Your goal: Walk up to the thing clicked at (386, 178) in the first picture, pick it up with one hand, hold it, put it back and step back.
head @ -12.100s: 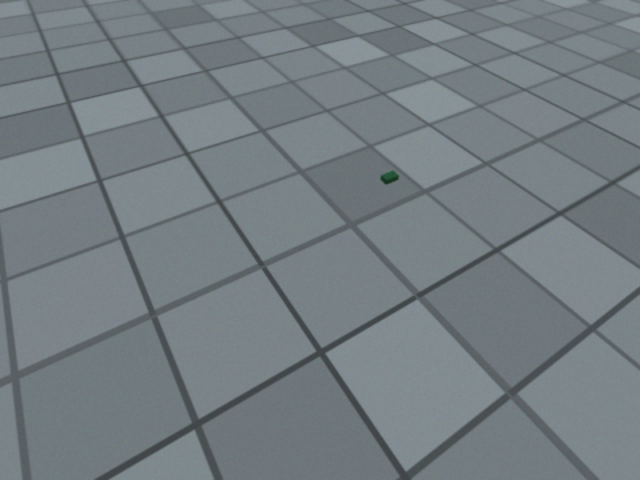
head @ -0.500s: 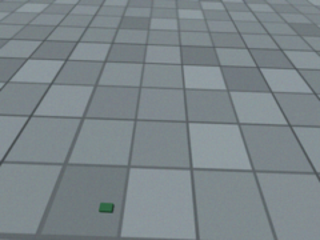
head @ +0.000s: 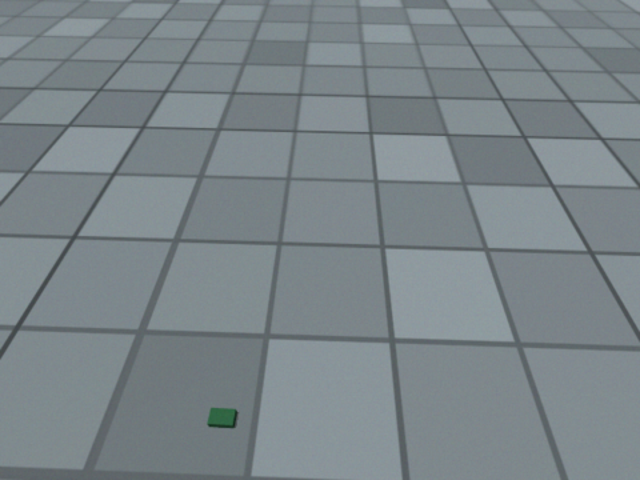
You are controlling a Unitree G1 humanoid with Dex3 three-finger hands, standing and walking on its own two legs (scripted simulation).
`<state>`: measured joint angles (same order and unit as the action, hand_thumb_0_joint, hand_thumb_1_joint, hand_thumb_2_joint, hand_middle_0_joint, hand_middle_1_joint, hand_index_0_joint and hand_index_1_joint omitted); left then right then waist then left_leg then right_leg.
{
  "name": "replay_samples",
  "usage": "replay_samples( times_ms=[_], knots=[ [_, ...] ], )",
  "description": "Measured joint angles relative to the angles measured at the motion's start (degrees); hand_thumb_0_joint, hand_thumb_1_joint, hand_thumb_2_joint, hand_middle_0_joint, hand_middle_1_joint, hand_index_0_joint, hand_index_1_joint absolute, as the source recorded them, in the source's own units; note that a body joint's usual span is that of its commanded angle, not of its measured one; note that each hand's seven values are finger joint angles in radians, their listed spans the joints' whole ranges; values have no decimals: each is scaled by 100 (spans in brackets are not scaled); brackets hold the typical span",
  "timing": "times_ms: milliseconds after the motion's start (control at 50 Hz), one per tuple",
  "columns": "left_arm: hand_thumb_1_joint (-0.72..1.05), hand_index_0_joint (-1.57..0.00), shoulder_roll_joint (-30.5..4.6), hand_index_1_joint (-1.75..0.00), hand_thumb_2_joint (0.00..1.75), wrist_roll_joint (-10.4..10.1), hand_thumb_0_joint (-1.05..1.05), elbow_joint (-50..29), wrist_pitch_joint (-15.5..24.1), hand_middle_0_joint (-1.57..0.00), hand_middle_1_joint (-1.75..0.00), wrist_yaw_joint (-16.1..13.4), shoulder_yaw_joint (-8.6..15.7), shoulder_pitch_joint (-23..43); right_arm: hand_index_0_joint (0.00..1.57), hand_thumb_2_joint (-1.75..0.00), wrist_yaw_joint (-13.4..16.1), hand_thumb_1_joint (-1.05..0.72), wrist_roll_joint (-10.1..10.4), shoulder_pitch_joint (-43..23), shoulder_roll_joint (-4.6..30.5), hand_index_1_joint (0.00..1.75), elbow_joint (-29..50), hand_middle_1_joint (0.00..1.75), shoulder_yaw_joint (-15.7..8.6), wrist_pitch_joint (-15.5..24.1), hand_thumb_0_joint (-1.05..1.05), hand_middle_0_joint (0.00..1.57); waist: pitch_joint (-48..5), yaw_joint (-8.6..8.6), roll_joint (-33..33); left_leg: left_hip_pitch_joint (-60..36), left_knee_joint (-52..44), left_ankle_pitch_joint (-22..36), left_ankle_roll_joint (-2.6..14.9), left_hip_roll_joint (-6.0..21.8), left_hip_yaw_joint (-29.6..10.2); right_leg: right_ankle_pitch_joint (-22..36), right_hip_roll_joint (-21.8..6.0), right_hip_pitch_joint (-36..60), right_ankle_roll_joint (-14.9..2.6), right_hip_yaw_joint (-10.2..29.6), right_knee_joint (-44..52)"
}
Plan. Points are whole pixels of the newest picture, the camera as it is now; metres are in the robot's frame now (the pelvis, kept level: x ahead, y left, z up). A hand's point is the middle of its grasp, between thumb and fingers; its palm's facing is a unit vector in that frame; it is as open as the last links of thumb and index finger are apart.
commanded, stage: walk up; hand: left
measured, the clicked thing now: (222, 417) +0.45 +0.30 -0.77
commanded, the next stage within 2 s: stand in 1.60 s
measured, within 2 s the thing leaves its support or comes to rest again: neither
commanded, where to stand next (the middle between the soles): +0.07 +0.06 m, yaw +0 degrees
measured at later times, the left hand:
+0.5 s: hand out of the picture +0.10 +0.33 -0.16, palm faces -0.02 -0.93 -0.37, open 7.4 cm
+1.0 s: hand out of the picture +0.13 +0.31 -0.15, palm faces -0.02 -0.95 -0.32, open 7.4 cm
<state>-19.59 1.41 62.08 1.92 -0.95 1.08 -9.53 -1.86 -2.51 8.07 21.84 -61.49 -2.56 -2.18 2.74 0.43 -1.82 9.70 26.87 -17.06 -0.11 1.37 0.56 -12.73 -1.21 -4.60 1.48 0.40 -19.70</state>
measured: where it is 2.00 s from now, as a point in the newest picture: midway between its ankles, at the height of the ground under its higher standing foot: outside the picture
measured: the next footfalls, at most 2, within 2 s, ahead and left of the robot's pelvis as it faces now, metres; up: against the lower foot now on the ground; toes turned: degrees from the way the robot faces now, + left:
right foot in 0.42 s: +0.08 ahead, -0.06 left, +0.00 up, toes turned +0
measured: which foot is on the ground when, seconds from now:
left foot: down 0.00-1.00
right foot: down 0.00-0.16, up 0.18-0.40, down 0.42-1.00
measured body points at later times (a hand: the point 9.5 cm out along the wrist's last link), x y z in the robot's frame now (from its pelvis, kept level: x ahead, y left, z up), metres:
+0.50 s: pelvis +0.03 +0.07 -0.01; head +0.06 +0.07 +0.44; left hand +0.10 +0.38 -0.13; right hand +0.11 -0.22 -0.14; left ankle +0.02 +0.17 -0.74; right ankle +0.04 -0.06 -0.74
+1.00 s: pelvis +0.04 +0.06 +0.01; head +0.05 +0.06 +0.45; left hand +0.14 +0.36 -0.13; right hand +0.13 -0.25 -0.12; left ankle +0.02 +0.17 -0.74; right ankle +0.04 -0.06 -0.74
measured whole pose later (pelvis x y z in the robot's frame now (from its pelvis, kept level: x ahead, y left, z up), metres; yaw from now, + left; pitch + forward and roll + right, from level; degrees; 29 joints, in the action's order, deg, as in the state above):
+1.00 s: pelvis +0.04 +0.06 +0.01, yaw -1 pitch -2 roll +0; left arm -19.5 0.4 64.5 0.2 0.5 1.0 -4.2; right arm -0.1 -0.4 4.6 20.3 -62.6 -0.9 0.9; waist 3.5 0.0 0.4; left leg 2.6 16.1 -11.2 0.3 0.2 1.5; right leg -9.4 0.5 -4.8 -0.2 1.0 -16.6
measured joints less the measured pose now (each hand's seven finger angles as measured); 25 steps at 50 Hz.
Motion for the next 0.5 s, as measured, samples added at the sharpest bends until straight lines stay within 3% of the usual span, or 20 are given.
replay_samples(
  times_ms=[60, 100, 140, 160, 200, 240, 280, 360, 440, 500],
  knots=[
    [90, -21, -17, -30, 90, 64, 1, -167, 23, -21, -30, -77, 79, -156, 20, -90, -71, -91, -36, 104, 150, 30, 222, 30, -125, -130, 0, 21, 31, 62, -90, 454, 1123, -734, 31, -66, -201, -119, -74, -117, 15, 27, -205],
    [90, -21, -82, -30, 90, 84, 1, -255, 17, -21, -30, -97, 111, -228, 20, -90, -110, -91, -31, 172, 204, 30, 369, 30, -179, -145, 0, 21, 90, 55, -109, 594, 1309, -908, 36, 6, -277, -192, -148, -166, 75, 12, -315],
    [90, -21, -188, -30, 90, 88, 1, -329, -23, -21, -30, -76, 124, -263, 20, -90, -135, -91, -31, 236, 216, 30, 468, 30, -217, -97, 0, 20, 153, 25, -75, 498, 778, -666, 47, 101, -297, -342, -256, -266, 182, -3, -563],
    [90, -20, -258, -30, 90, 70, 1, -351, -65, -21, -30, -59, 129, -246, 20, -90, -127, -91, -32, 254, 187, 30, 485, 30, -240, -47, 0, 20, 217, 10, 17, 412, 497, 23, -1, 50, -222, -483, -371, -347, 201, 21, -809],
    [90, -20, -369, -30, 90, 2, 1, -356, -174, -21, -30, -52, 149, -191, 20, -90, -91, -91, -47, 268, 52, 30, 483, 30, -244, 37, 0, 20, 321, 37, 223, 326, 428, 225, 5, -110, -81, -915, -417, -639, 12, 275, -1543],
    [90, -20, -436, -30, 90, -59, 1, -331, -237, -20, -30, -49, 135, -153, 20, -90, -74, -91, -17, 332, -76, 30, 510, 30, -183, 79, 0, 20, 308, -1, 281, 268, 329, 177, 71, -151, -75, -1474, -194, -912, -130, 432, -2215],
    [90, -20, -466, -30, 90, -117, 1, -336, -224, -20, -30, -42, 124, -133, 20, -90, -30, -91, 5, 360, -181, 30, 536, 30, -105, 109, 0, 21, 322, -1, 311, 161, 176, 198, 114, -162, -38, -1656, -31, -1062, -192, 419, -2472],
    [90, -20, -409, -30, 90, -144, 1, -297, -170, -20, -30, -10, 83, -50, 20, -90, 41, -90, 87, 289, -285, 30, 549, 30, 21, 178, 0, 21, 396, -23, 268, 20, 88, 178, 166, -175, 28, -1369, 60, -972, -189, 127, -1814],
    [90, -20, -265, -30, 90, -102, 1, -219, -170, -20, -30, 11, 71, 88, 20, -90, 100, -90, 240, 117, -312, 30, 505, 30, 104, 163, 0, 21, 487, -29, 188, -45, 301, -7, 145, -199, 67, -39, 98, -570, -183, 24, -837],
    [90, -20, -129, -30, 90, -107, 1, -155, -216, -20, -30, 86, -11, 152, 20, -90, 136, -90, 270, 25, -352, 30, 402, 30, 142, 163, 0, 21, 380, -36, 138, -231, 1, 87, 136, -227, 68, -128, 68, -454, -101, 30, -706]
  ],
)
